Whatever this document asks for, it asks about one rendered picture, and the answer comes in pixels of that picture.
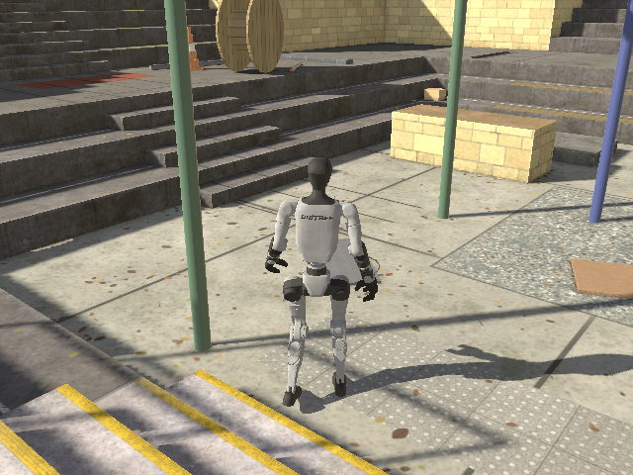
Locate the right robot forearm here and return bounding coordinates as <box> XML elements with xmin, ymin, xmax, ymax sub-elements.
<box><xmin>354</xmin><ymin>241</ymin><xmax>375</xmax><ymax>283</ymax></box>

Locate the robot right hand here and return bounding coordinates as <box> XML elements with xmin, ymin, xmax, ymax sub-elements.
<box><xmin>355</xmin><ymin>274</ymin><xmax>378</xmax><ymax>302</ymax></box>

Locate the robot left foot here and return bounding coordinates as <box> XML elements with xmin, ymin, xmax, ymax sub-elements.
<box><xmin>282</xmin><ymin>385</ymin><xmax>302</xmax><ymax>407</ymax></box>

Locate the robot left upper arm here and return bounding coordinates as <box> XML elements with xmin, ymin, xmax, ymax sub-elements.
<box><xmin>272</xmin><ymin>199</ymin><xmax>298</xmax><ymax>251</ymax></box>

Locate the robot foot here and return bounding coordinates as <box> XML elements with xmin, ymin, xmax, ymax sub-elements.
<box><xmin>282</xmin><ymin>385</ymin><xmax>302</xmax><ymax>407</ymax></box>
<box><xmin>332</xmin><ymin>372</ymin><xmax>346</xmax><ymax>397</ymax></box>

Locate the robot right upper arm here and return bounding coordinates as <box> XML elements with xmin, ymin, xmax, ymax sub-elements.
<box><xmin>339</xmin><ymin>201</ymin><xmax>364</xmax><ymax>257</ymax></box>

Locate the robot left hand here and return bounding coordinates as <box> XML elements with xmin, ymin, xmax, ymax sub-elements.
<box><xmin>265</xmin><ymin>253</ymin><xmax>288</xmax><ymax>273</ymax></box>

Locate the robot right foot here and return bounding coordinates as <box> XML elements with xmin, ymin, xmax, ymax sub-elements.
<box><xmin>332</xmin><ymin>372</ymin><xmax>346</xmax><ymax>397</ymax></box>

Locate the left robot forearm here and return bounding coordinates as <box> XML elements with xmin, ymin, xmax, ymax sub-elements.
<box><xmin>266</xmin><ymin>237</ymin><xmax>282</xmax><ymax>264</ymax></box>

